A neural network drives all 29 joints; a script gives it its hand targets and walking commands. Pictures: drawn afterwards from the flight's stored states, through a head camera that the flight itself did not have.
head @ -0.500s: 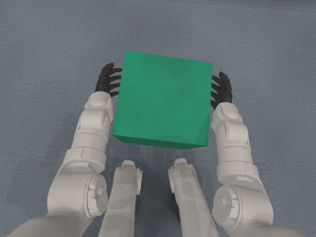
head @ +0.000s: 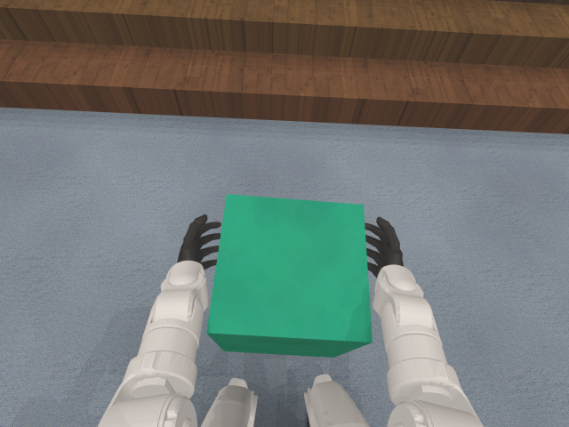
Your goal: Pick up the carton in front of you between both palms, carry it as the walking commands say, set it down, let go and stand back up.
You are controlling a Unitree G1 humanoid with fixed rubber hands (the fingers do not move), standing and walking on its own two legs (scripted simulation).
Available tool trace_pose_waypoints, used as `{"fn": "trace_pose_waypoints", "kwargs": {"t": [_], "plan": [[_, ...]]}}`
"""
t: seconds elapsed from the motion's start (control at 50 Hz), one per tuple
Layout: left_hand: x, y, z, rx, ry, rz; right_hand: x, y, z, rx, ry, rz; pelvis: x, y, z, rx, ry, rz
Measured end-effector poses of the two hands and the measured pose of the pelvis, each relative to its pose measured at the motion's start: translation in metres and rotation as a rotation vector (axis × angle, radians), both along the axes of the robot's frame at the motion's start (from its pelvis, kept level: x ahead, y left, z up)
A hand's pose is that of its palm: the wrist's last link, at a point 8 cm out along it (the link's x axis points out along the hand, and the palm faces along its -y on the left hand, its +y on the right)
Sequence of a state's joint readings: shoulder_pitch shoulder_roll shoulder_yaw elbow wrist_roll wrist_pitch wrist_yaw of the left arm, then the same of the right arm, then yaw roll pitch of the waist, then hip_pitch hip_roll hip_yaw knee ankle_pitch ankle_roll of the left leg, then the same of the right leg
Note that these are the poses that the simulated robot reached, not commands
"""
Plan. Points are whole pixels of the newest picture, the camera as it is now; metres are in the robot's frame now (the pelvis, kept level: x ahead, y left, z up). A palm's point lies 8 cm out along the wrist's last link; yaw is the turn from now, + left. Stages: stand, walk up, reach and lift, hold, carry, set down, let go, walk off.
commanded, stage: reach and lift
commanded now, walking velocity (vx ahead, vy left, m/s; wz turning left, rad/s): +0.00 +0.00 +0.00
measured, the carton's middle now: (286, 285) +0.34 -0.01 -0.11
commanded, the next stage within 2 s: hold in 1.50 s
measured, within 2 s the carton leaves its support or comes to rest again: neither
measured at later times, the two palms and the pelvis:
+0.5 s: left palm (158, 250) +0.32 +0.14 +0.10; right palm (423, 241) +0.32 -0.16 +0.11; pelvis +0.03 -0.01 +0.09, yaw +0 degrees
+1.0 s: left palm (154, 246) +0.31 +0.14 +0.11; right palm (427, 237) +0.32 -0.16 +0.12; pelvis +0.02 -0.01 +0.09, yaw +0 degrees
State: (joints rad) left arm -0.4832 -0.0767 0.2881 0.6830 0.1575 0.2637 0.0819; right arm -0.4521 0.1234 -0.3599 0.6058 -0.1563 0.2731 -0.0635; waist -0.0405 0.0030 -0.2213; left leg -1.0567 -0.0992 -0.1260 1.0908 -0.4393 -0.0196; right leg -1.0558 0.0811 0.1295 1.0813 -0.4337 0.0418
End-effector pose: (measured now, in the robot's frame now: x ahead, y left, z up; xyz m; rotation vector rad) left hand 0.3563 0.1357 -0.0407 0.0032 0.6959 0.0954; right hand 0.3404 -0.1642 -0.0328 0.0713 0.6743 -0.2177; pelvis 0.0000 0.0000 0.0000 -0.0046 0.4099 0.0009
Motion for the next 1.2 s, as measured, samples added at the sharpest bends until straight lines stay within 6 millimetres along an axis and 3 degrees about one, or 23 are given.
{"fn": "trace_pose_waypoints", "kwargs": {"t": [0.28, 0.5, 0.82, 1.2], "plan": [[-0.023, 0.003, 0.084, 0.002, -0.009, 0.033, -0.013, 0.003, 0.083, -0.009, -0.009, 0.041, 0.028, -0.004, 0.063, 0.004, -0.219, 0.001], [-0.041, 0.005, 0.141, 0.031, -0.024, 0.040, -0.022, 0.005, 0.139, -0.033, -0.024, 0.088, 0.032, -0.007, 0.086, 0.005, -0.404, -0.001], [-0.046, 0.006, 0.149, 0.039, 0.004, 0.028, -0.028, 0.006, 0.148, -0.047, 0.000, 0.093, 0.012, -0.008, 0.086, 0.005, -0.460, -0.004], [-0.039, 0.006, 0.158, 0.054, 0.005, 0.018, -0.021, 0.006, 0.157, -0.062, -0.003, 0.102, 0.028, -0.005, 0.092, 0.005, -0.472, -0.008]]}}
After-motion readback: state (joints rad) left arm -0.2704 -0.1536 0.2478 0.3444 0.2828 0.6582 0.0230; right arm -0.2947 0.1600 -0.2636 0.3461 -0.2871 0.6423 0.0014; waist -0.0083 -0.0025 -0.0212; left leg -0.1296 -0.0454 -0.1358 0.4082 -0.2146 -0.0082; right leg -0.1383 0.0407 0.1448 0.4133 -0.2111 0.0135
